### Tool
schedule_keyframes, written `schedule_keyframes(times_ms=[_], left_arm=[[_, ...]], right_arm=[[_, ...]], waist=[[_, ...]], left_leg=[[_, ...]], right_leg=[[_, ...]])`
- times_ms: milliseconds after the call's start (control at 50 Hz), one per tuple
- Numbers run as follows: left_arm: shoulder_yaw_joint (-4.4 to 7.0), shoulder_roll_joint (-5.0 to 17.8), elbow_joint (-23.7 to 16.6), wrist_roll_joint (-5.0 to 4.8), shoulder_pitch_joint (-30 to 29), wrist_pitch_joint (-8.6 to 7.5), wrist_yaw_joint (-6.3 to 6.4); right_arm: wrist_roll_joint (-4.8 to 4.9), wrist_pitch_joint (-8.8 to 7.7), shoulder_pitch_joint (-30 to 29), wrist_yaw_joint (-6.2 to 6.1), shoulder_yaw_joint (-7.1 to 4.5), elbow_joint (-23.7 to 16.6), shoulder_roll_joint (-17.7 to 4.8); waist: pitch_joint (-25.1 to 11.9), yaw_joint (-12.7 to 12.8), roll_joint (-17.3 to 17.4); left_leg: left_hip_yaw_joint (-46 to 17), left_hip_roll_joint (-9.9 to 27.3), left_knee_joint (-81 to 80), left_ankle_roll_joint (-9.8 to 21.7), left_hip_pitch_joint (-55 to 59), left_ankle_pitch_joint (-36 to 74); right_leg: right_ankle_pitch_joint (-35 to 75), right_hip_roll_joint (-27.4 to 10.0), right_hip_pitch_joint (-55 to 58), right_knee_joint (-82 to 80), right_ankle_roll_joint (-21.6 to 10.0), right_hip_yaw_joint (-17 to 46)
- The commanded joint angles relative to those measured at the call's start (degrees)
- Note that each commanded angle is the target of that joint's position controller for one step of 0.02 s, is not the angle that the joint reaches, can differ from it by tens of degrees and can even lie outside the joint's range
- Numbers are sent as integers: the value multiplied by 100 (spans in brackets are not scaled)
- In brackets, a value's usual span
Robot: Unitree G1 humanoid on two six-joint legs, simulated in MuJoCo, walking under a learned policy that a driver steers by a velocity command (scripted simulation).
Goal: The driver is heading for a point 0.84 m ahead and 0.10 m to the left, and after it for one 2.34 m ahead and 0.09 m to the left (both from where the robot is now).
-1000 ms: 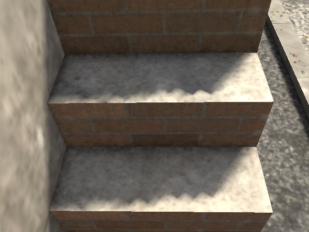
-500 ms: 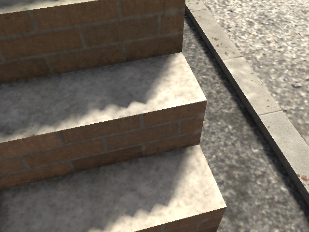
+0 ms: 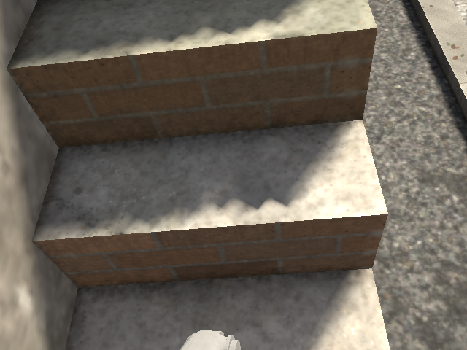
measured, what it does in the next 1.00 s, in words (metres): steps to the left, turning left: left foot 0.21 m higher, then right foot 0.20 m lower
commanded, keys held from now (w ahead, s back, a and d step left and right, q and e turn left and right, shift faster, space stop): w+q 0.52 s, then w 0.12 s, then w+e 0.36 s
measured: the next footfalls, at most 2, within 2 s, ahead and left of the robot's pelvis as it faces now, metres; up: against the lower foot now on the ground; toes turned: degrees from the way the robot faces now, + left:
left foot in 0.02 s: +0.07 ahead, +0.11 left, +0.21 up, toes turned -8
right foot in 0.32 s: -0.07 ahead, -0.05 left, +0.01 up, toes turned +6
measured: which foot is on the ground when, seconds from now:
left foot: up 0.00-0.00, down 0.02-0.30, up 0.32-0.44, down 0.46-0.68, up 0.70-0.98, down 1.00-1.00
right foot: down 0.00-0.04, up 0.06-0.30, down 0.32-0.50, up 0.52-0.68, down 0.70-0.92, up 0.94-1.00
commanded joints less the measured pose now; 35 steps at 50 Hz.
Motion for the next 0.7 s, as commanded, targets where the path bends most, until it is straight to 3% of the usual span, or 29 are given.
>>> schedule_keyframes(times_ms=[20,40,60,80,100,120,160,200,240,260,300,320,340,360,380,400,440,480,500,520,540,560,580,600,620,640,660,680,700], left_arm=[[426,1512,-385,-858,-26,-376,476],[380,1237,-548,-782,-146,-306,423],[344,863,-1256,-480,-376,-218,196],[245,319,-1627,-122,-304,-213,30],[35,-165,-1822,9,-323,-387,-150],[87,-100,-1894,-36,-414,-380,-128],[127,-91,-2012,28,70,-407,127],[235,229,-1820,-60,550,-282,297],[147,2,-1753,-285,840,-250,381],[140,-178,-1219,-326,1613,-413,373],[169,-374,-1229,-663,-59,-366,327],[335,69,-1432,-714,-709,-340,412],[644,1168,-1537,-445,-948,-610,462],[798,1204,-1346,-403,154,-763,480],[729,663,-1092,-561,1076,-733,589],[875,1045,-1010,-510,919,-786,609],[1048,1476,-1254,-591,-631,-987,654],[995,1324,-1502,-509,-2091,-1081,452],[1027,1206,-1456,-607,-1789,-973,241],[956,847,-1415,-552,-2070,-816,81],[608,88,-1761,-16,-1911,-723,-197],[314,-480,-2915,-674,-2309,-525,-121],[110,-847,-3219,-513,-1788,-457,-119],[37,-503,-3045,-318,-599,-348,-228],[218,113,-2648,-223,660,-249,-408],[410,559,-2406,-327,1923,-32,-374],[643,837,-1856,277,2217,193,172],[333,361,-2195,-341,1312,478,-23],[126,-490,-2158,-540,572,555,-101]], right_arm=[[-76,1,1316,-953,-264,50,-676],[-243,-118,1081,-913,-254,125,-538],[-456,-224,491,-970,-366,198,-831],[-627,-203,415,-1060,-430,382,-902],[-737,-160,372,-1220,-390,96,-512],[-928,-163,-241,-1275,-384,-258,-282],[-820,-411,-612,-1368,-363,-158,-76],[-777,-519,-512,-1412,-260,-84,152],[-903,-370,-859,-1467,-233,-216,137],[-907,-258,-791,-1437,-318,-145,12],[-941,-306,-19,-1303,-667,-488,-628],[-690,-310,558,-1173,-807,-710,-677],[-338,-332,776,-1165,-753,-1029,-546],[-432,-442,273,-1317,-548,-1137,-327],[-563,-534,-325,-1316,-399,-1005,-17],[-702,-489,-464,-1241,-405,-1032,-45],[-773,-261,455,-1132,-443,-817,-357],[-749,39,2071,-1352,-644,-327,-1211],[-639,58,2352,-1377,-914,107,-1858],[-543,32,2256,-1334,-908,502,-1606],[-519,-70,1642,-1442,-569,557,-704],[-504,-260,-944,-1365,87,-155,183],[-133,-474,-1475,-1374,93,25,311],[-47,-679,-1055,-1335,-115,332,-217],[-1,-617,-871,-1192,-499,335,-1018],[-53,-520,-1758,-1233,-731,-135,-1569],[-1299,-873,-2058,-1837,-599,-368,-894],[-42,-881,-2011,-1702,-333,-504,-296],[253,-820,-1570,-1775,-227,-476,218]], waist=[[-1863,-1049,-1774],[-1265,-952,-1744],[126,-390,-377],[554,-9,632],[-85,-4,170],[87,100,-46],[717,444,-146],[394,392,-259],[218,695,-398],[196,1020,-1472],[567,-216,-1042],[-44,-953,-1063],[-819,-1410,-790],[-1538,-777,258],[-1958,-138,701],[-2257,-264,812],[-2520,-1310,337],[-2805,-2338,1131],[-2817,-2379,2027],[-1991,-2602,3585],[-1225,-1369,3002],[-691,-178,1247],[245,433,-93],[901,958,-1579],[964,1387,-1758],[415,2222,-935],[427,1779,-361],[375,2482,-1704],[660,2505,-3561]], left_leg=[[32,-51,-4703,191,4582,-1379],[-58,-157,-6218,314,4475,-1235],[-1172,-325,-6594,700,3956,-391],[-2779,398,-5753,1411,4445,1424],[-3736,458,-6104,1738,3075,172],[-3880,507,-5769,1594,1741,-1325],[-3819,440,-4446,1559,442,-177],[-3426,248,-4163,1564,994,-170],[-2979,-75,-3801,1161,1238,-434],[-1481,-976,-1830,594,2077,-1124],[-589,-1194,-455,205,3555,-2977],[-561,-1527,933,-7,3434,-3578],[-543,-928,1016,-287,1724,-4107],[-853,-478,1133,-52,204,-4032],[-931,-533,1074,188,0,-3596],[-1004,-221,1074,251,-170,-2641],[-1370,72,-19,490,1565,-2527],[-967,239,-3745,761,4661,-1848],[-996,84,-5034,1240,5361,-567],[-1633,396,-6868,1722,6555,1857],[-2302,-3,-6315,1696,6109,1375],[-3557,460,-6781,847,4542,2731],[-3763,210,-6089,179,2232,2774],[-4154,36,-6536,-671,2600,2482],[-3620,-71,-6710,-1500,3199,3022],[-3424,-59,-5847,-2123,2429,3531],[-3410,451,-4405,-617,1768,740],[-2739,-79,-2823,-1373,697,-310],[-1455,-797,432,-1299,521,-4826]], right_leg=[[5210,-361,1438,1272,-74,300],[4294,-169,1565,1715,-53,391],[1311,773,436,3122,172,700],[-2332,1427,-2213,5357,398,1228],[-3066,1947,-2154,7167,459,2072],[-3318,1800,-1926,7665,371,2930],[-3605,1737,-1872,7839,714,3225],[-3436,1921,-2018,6920,1168,2667],[-3176,1286,-996,2350,681,3094],[-339,1485,-316,-551,668,1901],[3289,1225,-646,-2993,473,986],[6961,602,127,-2280,362,1212],[12034,-35,2285,1289,464,1429],[12768,-462,3833,1883,684,1874],[11455,-178,3897,1739,884,1764],[8875,-261,3943,1673,676,1660],[8236,-279,2485,1678,402,1085],[9033,79,704,2393,448,720],[7354,1133,301,4708,649,603],[43,2491,-2045,7798,825,487],[-3260,2825,-3939,10044,882,1423],[-4358,3066,-3982,11177,605,2505],[-5387,2654,-3109,10576,342,2544],[-4378,2577,-3408,9081,555,2005],[-4338,2591,-3257,7895,725,958],[-4232,1788,-1668,6535,312,1866],[-4486,1513,-1842,5943,-100,3245],[-3020,925,-170,3108,-803,3324],[-454,326,-208,310,-1418,3259]])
